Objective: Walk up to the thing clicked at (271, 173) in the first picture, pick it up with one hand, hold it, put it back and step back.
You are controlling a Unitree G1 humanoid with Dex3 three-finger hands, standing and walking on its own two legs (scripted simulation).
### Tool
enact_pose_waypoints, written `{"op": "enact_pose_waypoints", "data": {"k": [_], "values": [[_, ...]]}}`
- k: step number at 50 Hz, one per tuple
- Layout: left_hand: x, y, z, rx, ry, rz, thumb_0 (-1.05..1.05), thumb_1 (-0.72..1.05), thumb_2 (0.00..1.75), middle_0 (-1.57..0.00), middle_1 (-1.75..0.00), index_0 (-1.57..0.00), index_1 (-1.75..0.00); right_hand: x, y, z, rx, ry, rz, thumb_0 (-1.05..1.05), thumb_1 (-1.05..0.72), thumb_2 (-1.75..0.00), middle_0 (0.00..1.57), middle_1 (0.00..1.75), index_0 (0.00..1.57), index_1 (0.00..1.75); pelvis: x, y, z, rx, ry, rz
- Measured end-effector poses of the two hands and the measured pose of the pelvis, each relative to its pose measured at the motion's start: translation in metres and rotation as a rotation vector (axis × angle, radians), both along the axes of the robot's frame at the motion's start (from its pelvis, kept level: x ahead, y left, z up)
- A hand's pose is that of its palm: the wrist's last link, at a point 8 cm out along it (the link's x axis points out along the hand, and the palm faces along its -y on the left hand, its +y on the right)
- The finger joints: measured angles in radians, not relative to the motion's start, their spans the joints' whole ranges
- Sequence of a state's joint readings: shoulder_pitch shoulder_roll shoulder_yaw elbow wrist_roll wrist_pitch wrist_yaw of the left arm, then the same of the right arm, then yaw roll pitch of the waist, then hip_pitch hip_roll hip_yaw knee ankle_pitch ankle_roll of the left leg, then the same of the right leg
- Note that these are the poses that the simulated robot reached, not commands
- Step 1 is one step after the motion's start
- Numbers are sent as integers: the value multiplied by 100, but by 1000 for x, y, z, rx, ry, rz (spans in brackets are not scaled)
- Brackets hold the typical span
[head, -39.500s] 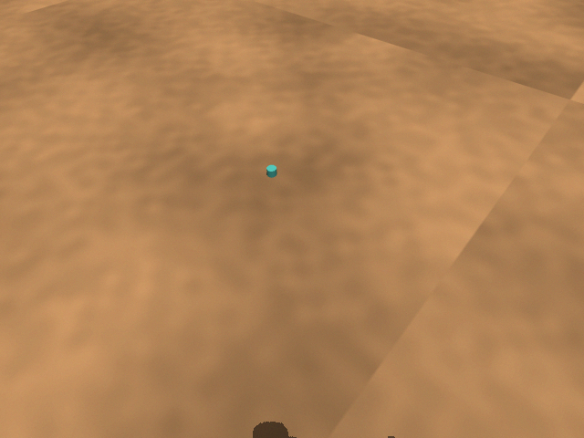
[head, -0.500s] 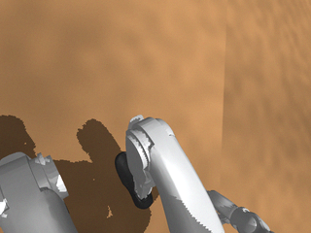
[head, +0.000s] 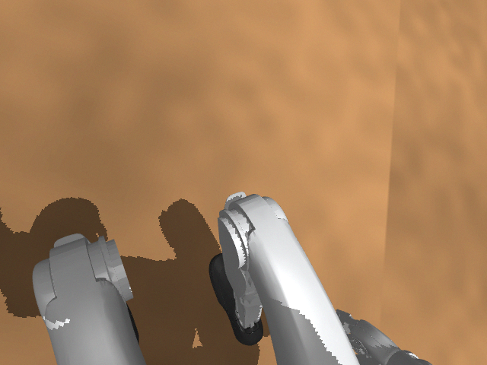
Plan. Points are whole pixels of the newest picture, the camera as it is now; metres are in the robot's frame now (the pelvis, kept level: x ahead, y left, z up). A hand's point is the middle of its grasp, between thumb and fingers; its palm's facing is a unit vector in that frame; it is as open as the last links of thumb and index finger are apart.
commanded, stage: settle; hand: left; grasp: from above
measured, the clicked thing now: out of the picture +0.44 +0.36 -0.23
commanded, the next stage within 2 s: lift in 0.46 s
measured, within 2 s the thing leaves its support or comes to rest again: neither
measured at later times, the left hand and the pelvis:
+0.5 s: hand out of the picture +0.42 +0.35 -0.13, palm faces -0.40 -0.10 -0.91, open 6.3 cm; pelvis -0.01 -0.01 +0.02, yaw +5 degrees
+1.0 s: hand out of the picture +0.38 +0.35 -0.05, palm faces -0.43 -0.13 -0.89, open 6.4 cm; pelvis -0.01 -0.01 +0.07, yaw +8 degrees
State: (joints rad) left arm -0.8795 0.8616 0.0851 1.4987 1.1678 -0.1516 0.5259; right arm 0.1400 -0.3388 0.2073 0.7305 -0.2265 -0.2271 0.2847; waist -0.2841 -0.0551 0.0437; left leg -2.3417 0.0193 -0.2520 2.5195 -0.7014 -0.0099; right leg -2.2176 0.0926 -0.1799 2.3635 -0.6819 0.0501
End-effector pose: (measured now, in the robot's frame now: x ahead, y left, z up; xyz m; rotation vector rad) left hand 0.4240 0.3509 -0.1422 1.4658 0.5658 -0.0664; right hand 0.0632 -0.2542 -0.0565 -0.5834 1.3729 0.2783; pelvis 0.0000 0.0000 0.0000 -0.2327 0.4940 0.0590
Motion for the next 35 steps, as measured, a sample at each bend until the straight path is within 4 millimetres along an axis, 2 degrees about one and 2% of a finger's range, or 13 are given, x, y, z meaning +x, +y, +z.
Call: {"op": "enact_pose_waypoints", "data": {"k": [6,10,25,35], "values": [[-10,-2,22,-9,45,-5,-3,46,7,-88,-38,-106,-31,15,-2,-10,31,-65,-36,0,-91,-90,20,30,20,30,-5,-2,4,24,4,12],[-9,-7,32,-27,41,-33,-3,45,8,-88,-37,-106,-31,19,-3,-13,25,-81,-49,0,-91,-90,20,30,20,30,-8,-3,4,37,0,21],[-5,-4,69,18,21,-31,-4,43,9,-91,-33,-108,-30,21,-11,-16,-16,-60,-137,0,-91,-90,20,30,20,30,-5,-8,17,71,53,45],[-6,-8,86,-18,45,-33,-3,42,12,-91,-33,-108,-30,17,-15,-7,-41,-47,-174,0,-91,-90,20,30,20,30,-6,-9,30,77,71,55]]}}
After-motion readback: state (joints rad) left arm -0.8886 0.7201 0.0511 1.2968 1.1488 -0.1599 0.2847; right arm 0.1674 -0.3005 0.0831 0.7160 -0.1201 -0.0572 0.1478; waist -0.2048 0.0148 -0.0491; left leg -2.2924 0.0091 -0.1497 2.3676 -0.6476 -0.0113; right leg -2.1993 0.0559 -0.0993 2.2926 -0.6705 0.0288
